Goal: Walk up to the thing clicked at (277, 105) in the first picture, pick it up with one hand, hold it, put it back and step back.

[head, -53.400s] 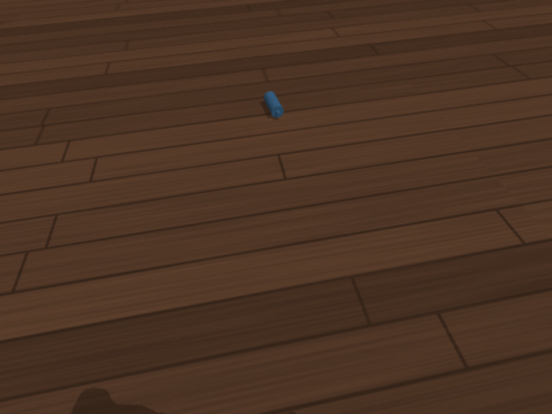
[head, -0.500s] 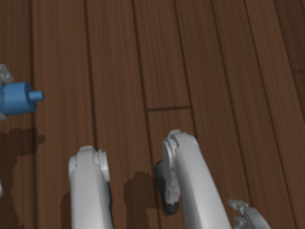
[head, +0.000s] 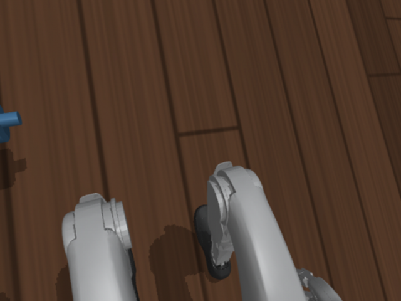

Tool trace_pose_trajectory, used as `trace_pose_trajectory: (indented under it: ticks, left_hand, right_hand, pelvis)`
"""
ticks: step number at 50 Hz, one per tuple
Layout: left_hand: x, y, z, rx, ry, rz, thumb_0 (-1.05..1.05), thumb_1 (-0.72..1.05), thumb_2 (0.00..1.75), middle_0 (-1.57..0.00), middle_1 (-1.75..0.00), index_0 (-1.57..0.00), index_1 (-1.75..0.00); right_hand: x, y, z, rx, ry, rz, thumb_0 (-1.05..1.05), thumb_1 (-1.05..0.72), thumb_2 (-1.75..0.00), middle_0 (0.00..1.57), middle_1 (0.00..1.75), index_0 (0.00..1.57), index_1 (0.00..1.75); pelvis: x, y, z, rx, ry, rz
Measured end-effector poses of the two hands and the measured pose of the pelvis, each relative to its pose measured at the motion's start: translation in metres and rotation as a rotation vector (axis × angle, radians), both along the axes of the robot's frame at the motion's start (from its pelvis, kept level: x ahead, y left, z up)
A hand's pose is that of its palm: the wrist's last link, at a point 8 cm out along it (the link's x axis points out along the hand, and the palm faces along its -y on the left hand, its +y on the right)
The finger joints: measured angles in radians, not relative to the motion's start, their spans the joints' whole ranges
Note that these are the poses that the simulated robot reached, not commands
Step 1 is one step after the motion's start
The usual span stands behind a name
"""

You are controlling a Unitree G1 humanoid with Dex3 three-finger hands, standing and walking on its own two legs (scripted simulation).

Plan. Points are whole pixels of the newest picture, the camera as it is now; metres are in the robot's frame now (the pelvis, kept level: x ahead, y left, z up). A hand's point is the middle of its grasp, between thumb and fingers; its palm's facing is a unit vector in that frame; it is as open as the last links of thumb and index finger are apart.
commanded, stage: lower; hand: left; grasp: from above
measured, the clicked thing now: out of the picture +0.47 +0.40 -0.19
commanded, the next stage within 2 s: rest in 0.32 s
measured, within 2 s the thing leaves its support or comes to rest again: rests again in 1.96 s
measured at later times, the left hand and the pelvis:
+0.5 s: hand out of the picture +0.46 +0.38 -0.21, palm faces -0.45 -0.10 -0.89, open 10.7 cm; pelvis +0.00 +0.00 -0.02, yaw -2 degrees
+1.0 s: hand out of the picture +0.46 +0.37 -0.24, palm faces -0.45 -0.11 -0.89, open 10.8 cm; pelvis +0.00 +0.00 -0.03, yaw -4 degrees
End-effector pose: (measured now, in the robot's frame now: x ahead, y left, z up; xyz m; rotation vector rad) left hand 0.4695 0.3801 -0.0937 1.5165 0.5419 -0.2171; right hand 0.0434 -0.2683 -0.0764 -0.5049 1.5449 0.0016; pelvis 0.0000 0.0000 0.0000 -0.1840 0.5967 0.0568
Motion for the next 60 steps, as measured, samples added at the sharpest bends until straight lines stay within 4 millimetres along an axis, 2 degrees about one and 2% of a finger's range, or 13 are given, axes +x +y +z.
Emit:
trace_pose_trajectory:
  ticks: [11, 20, 36, 48, 60]
  left_hand:
    - [-0.002, 0.0, -0.027, -0.047, 0.03, -0.002, 0.0, -0.09, 0.51, -0.52, -0.82, -0.59, -0.75]
    - [-0.007, 0.004, -0.049, -0.069, -0.015, -0.023, 0.0, -0.08, 0.49, -0.54, -0.79, -0.61, -0.71]
    - [-0.003, 0.002, -0.074, -0.053, -0.001, -0.01, 0.0, -0.08, 0.54, -0.52, -0.8, -0.58, -0.73]
    - [-0.001, -0.005, -0.088, -0.06, -0.013, -0.011, -0.01, -0.09, 0.57, -0.5, -0.82, -0.56, -0.75]
    - [-0.002, -0.003, -0.093, -0.049, -0.008, 0.01, -0.01, -0.1, 0.6, -0.48, -0.84, -0.55, -0.78]
  right_hand:
    - [0.011, -0.005, -0.001, -0.024, 0.016, 0.05, 0.0, -0.91, -0.9, 0.21, 0.3, 0.2, 0.3]
    - [0.016, -0.009, -0.001, -0.07, 0.021, 0.087, 0.0, -0.91, -0.9, 0.21, 0.3, 0.2, 0.3]
    - [0.012, 0.006, -0.007, -0.045, 0.006, 0.093, 0.0, -0.9, -0.89, 0.21, 0.3, 0.2, 0.3]
    - [0.001, 0.007, -0.002, -0.05, 0.026, 0.099, 0.0, -0.9, -0.89, 0.21, 0.3, 0.2, 0.3]
    - [0.002, 0.004, 0.001, -0.057, 0.008, 0.135, 0.0, -0.9, -0.89, 0.21, 0.3, 0.2, 0.3]
  pelvis:
    - [0.003, 0.0, -0.008, -0.015, -0.014, -0.007]
    - [0.001, 0.002, -0.019, -0.03, -0.043, -0.014]
    - [0.002, 0.005, -0.027, -0.049, -0.056, -0.024]
    - [0.002, 0.005, -0.03, -0.056, -0.07, -0.035]
    - [0.0, 0.004, -0.032, -0.06, -0.088, -0.04]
